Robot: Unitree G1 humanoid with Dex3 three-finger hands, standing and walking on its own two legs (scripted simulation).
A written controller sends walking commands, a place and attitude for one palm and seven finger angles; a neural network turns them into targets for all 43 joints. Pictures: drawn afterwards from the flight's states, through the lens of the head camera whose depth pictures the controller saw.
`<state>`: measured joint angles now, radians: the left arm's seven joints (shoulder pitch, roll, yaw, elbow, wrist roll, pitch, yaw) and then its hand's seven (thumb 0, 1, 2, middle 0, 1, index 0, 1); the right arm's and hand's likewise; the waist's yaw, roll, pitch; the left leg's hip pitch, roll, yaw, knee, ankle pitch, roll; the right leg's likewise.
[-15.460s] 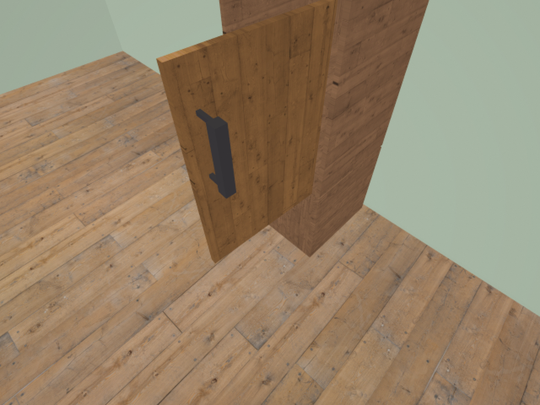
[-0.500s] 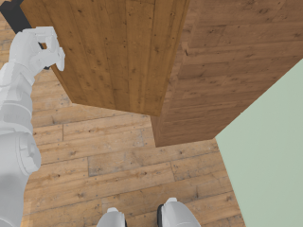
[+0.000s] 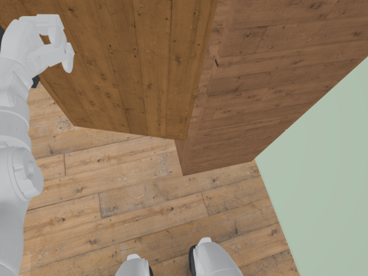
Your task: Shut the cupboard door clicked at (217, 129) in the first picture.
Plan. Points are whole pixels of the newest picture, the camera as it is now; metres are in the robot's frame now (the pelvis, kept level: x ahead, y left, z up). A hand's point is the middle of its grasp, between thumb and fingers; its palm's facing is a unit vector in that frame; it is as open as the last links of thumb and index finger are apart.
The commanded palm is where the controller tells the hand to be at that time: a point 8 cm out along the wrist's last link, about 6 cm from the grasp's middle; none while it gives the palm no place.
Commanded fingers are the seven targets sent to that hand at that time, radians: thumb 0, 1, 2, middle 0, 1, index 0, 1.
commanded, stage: push the door shut along its arc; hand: left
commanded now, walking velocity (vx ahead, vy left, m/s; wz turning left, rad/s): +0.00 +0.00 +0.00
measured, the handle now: (11, 41) +0.57 +0.26 +0.11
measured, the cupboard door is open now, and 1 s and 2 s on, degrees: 70 55 55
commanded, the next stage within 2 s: pull the fist back off the door in 0.48 s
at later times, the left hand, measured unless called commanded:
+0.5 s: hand (77, 40) +0.56 +0.14 +0.12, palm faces -0.33 -0.94 -0.01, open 3.5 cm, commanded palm +0.60 +0.15 +0.11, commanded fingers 0.00 0.90 0.90 -1.30 -1.50 -1.30 -1.50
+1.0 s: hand (100, 33) +0.59 +0.10 +0.11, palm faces +0.06 -1.00 +0.00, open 3.1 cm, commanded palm +0.54 +0.15 +0.11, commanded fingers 0.00 0.90 0.90 -1.30 -1.50 -1.30 -1.50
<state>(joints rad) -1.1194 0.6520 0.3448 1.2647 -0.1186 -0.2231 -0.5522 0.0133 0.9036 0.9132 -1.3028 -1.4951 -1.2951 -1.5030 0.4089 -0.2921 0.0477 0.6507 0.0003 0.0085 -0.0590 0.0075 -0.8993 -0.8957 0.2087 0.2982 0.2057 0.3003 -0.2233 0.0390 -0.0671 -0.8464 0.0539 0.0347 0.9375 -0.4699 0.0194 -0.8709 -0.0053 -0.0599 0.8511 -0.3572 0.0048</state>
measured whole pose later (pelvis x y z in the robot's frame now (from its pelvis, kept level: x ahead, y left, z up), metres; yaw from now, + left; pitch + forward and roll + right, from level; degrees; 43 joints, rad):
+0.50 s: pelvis -0.01 +0.00 -0.02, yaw +1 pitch +25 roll -4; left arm -1.39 0.70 0.21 1.37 -0.09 -0.16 -0.52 0.02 1.03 1.01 -1.30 -1.50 -1.30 -1.50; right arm 0.36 -0.29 0.06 0.71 -0.01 -0.05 -0.06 0.01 -0.90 -0.90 0.21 0.30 0.21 0.30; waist -0.27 0.04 -0.05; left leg -1.01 0.06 -0.01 1.06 -0.49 0.01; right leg -1.01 -0.01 -0.10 0.96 -0.38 -0.01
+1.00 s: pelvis +0.00 -0.01 +0.00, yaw -1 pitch +24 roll -2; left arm -1.20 0.50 0.44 1.29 0.03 -0.26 0.00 0.01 0.92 0.92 -1.30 -1.49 -1.29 -1.50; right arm 0.54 -0.25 0.04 0.65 -0.07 0.01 0.06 0.01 -0.90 -0.90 0.21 0.30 0.20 0.30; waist -0.27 0.08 -0.08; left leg -0.88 0.07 0.04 0.91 -0.45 0.01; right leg -0.91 0.01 -0.06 0.82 -0.33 -0.01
